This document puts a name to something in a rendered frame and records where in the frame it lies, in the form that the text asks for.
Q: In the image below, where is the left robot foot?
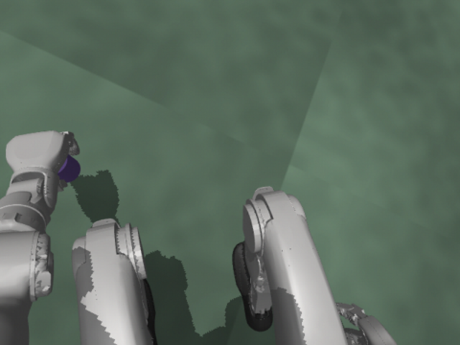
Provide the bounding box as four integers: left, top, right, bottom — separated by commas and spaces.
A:
143, 279, 157, 345

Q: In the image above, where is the right robot foot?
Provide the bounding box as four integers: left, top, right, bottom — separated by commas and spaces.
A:
232, 241, 273, 332

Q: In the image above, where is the left robot arm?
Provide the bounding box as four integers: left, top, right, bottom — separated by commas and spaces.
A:
0, 167, 58, 345

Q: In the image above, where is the left robot hand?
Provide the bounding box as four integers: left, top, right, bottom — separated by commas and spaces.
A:
6, 131, 80, 192

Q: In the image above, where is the right robot hand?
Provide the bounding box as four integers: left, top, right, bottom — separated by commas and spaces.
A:
336, 303, 397, 345

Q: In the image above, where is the tin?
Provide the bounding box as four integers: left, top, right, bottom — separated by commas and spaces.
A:
58, 155, 81, 183

